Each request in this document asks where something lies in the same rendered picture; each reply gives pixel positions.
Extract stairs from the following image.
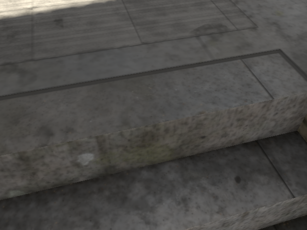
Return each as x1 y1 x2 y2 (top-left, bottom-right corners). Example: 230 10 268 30
0 92 307 230

